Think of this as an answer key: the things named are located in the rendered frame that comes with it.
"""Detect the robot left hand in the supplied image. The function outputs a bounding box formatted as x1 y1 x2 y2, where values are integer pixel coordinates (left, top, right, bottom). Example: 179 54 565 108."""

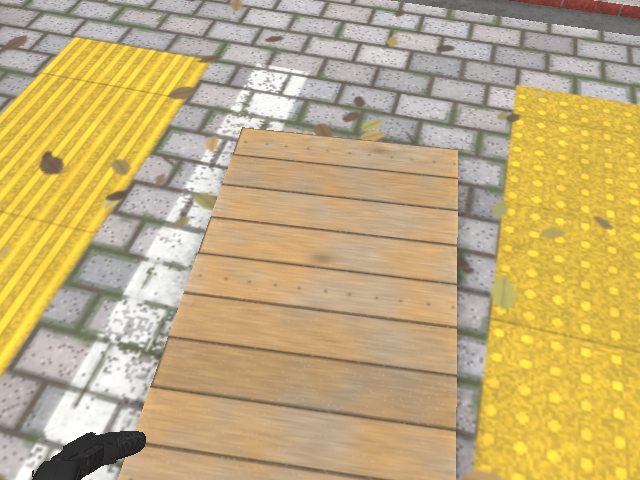
32 431 146 480

